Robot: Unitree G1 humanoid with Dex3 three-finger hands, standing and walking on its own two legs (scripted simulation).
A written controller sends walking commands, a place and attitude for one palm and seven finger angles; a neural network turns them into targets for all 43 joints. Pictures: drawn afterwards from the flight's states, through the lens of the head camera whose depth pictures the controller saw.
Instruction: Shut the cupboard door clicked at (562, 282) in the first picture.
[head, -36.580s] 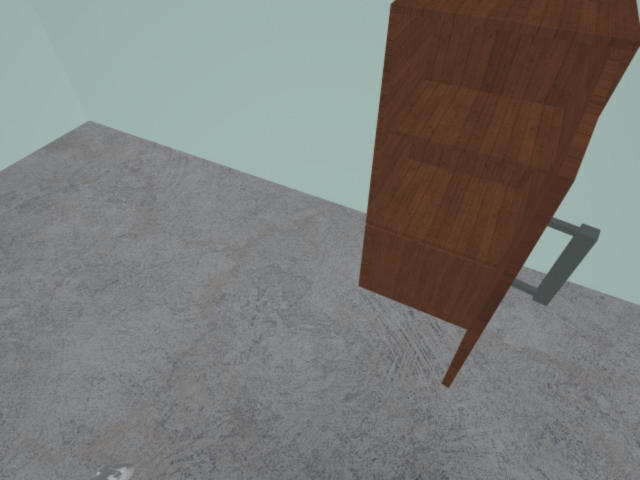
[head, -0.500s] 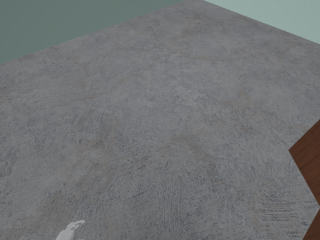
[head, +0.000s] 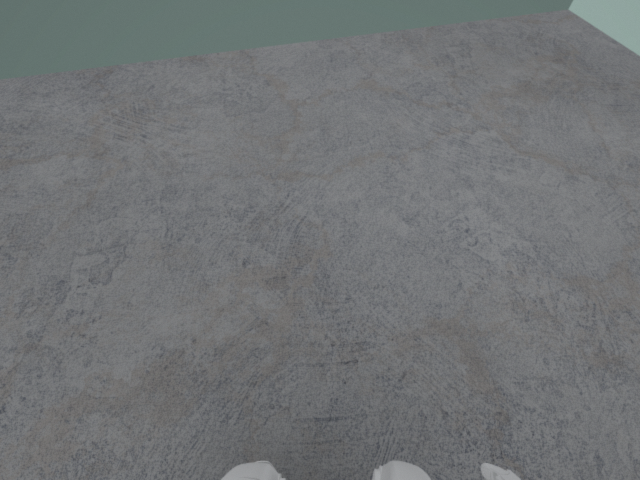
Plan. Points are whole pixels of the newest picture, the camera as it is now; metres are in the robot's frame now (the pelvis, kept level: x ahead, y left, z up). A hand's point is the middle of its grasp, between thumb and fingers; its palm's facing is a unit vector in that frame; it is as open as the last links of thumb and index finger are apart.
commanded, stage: walk to a spot facing it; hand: left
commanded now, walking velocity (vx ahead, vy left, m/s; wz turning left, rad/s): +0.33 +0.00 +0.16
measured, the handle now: out of the picture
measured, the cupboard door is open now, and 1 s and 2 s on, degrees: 52 52 52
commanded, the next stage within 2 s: turn to face it in 0.14 s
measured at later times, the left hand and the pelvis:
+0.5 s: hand (242, 372) +0.28 +0.13 -0.15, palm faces +0.02 -0.98 -0.20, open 7.3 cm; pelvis +0.20 -0.04 +0.01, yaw -2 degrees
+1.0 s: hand (210, 311) +0.38 +0.21 -0.15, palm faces -0.20 -0.96 -0.19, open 7.4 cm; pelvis +0.25 +0.02 +0.02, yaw -18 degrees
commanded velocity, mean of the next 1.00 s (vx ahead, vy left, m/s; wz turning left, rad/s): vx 0.05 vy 0.00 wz -0.45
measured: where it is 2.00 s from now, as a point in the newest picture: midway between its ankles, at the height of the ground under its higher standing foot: (302, 454)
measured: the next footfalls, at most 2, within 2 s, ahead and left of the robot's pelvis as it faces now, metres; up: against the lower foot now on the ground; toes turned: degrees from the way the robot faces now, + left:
right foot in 0.38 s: +0.30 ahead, -0.13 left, +0.00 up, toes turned -3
left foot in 0.80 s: +0.32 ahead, +0.10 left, +0.00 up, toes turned -9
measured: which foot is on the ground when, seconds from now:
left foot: down 0.00-0.40, up 0.42-0.78, down 0.80-1.00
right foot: up 0.00-0.36, down 0.38-0.80, up 0.82-1.00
